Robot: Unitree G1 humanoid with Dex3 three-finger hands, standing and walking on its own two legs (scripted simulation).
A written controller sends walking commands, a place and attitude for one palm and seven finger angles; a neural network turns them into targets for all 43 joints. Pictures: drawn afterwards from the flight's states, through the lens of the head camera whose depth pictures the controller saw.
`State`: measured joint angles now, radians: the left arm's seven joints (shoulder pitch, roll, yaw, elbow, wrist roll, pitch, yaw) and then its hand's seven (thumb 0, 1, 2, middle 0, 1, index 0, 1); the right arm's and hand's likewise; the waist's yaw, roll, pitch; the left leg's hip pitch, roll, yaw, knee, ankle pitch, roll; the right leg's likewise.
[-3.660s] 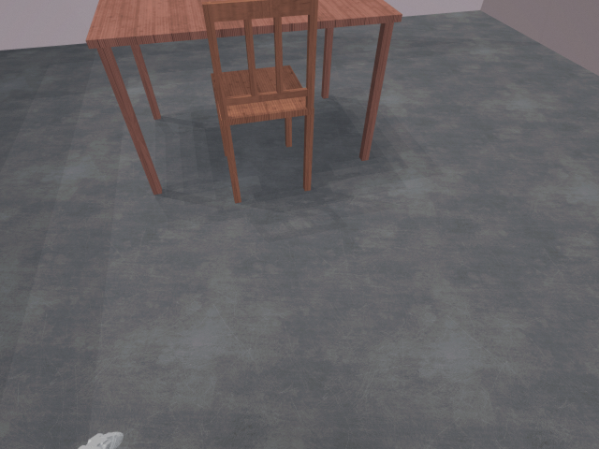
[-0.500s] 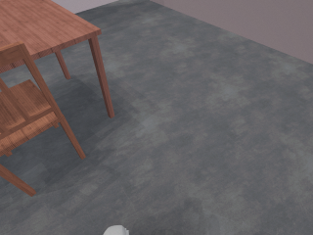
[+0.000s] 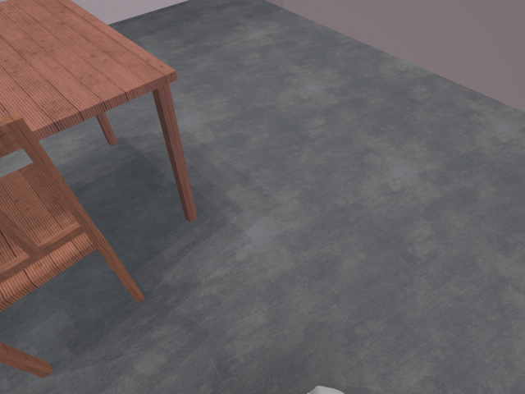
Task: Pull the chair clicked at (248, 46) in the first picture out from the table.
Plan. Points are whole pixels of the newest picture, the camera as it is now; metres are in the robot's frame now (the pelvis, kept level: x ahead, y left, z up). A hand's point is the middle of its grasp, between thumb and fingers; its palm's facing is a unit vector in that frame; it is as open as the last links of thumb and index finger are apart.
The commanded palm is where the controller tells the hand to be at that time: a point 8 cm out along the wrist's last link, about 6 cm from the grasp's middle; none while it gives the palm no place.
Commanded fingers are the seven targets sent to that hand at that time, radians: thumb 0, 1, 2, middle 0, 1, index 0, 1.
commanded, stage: turn to face it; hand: left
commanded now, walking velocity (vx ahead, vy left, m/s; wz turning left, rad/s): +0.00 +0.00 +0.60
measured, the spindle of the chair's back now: out of the picture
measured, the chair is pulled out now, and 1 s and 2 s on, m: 0.00 0.00 0.00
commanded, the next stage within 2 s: take the last steps up to it in 1.20 s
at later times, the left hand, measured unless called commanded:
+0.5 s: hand out of the picture +0.03 +0.17 -0.16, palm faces +0.35 -0.90 -0.26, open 7.4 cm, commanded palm none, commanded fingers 0.00 0.90 0.90 -0.20 -0.30 -0.20 -0.30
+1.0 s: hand out of the picture +0.00 +0.24 -0.16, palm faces +0.57 -0.78 -0.26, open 7.4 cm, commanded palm none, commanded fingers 0.00 0.90 0.90 -0.20 -0.30 -0.20 -0.30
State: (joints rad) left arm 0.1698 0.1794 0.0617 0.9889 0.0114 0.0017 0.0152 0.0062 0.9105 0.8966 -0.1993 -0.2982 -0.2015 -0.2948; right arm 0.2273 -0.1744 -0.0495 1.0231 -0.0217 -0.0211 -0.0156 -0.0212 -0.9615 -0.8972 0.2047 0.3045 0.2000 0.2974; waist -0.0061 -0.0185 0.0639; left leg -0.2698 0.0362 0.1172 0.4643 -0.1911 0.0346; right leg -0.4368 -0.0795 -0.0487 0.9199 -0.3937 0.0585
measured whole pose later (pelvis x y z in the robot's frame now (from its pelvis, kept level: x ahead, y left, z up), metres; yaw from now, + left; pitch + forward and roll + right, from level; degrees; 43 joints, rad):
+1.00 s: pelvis +0.03 +0.00 +0.00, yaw +34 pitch +0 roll -1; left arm 0.13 0.25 0.07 0.89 0.01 0.06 0.02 0.01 0.91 0.90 -0.20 -0.30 -0.20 -0.30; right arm 0.19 -0.21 -0.05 0.91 -0.03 0.04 0.01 0.01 -0.91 -0.90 0.20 0.30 0.20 0.30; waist -0.02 -0.01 0.07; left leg -0.25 -0.04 -0.02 0.46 -0.21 0.05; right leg -0.42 -0.07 -0.01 0.91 -0.43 0.11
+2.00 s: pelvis +0.08 +0.08 +0.00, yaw +45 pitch -1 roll +1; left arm 0.22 0.19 0.05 1.05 0.02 0.01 -0.02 0.01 0.91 0.90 -0.20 -0.30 -0.20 -0.29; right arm 0.44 -0.11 -0.01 1.13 -0.02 -0.06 -0.03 0.01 -0.92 -0.90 0.20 0.30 0.20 0.30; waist -0.01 -0.04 0.04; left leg 0.09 -0.04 0.10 0.26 -0.33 0.04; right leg -0.56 -0.09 -0.07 0.88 -0.22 0.00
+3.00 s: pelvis +0.18 +0.11 +0.00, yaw +40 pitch -2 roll +1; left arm 0.31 0.15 0.01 1.11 0.01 0.02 0.03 0.01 0.91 0.90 -0.20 -0.30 -0.20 -0.30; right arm 0.20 -0.19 -0.05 1.08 -0.01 0.05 -0.02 0.01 -0.92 -0.90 0.20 0.30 0.20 0.30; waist 0.00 0.05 0.02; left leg -0.29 0.06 0.03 0.46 -0.15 -0.01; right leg -0.12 0.01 -0.03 0.49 -0.35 -0.04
